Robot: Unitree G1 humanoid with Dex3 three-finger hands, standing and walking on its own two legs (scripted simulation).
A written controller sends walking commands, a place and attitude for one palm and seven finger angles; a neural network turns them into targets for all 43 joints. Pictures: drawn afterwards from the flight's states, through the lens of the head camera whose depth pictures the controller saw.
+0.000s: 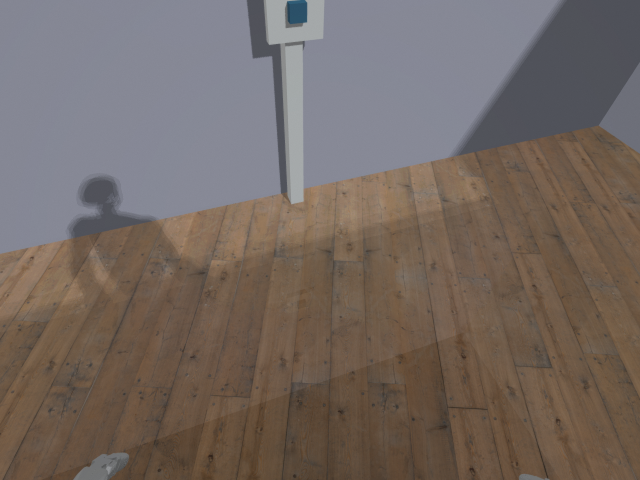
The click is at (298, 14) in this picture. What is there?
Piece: button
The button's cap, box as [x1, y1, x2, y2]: [287, 0, 306, 23]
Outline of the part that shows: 304,0 287,1 288,21 290,23 306,21 306,2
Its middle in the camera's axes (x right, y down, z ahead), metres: -0.07 -0.68 +1.15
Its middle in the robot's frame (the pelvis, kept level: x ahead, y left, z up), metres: +1.32 +0.15 +0.05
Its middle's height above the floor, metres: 0.82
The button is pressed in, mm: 0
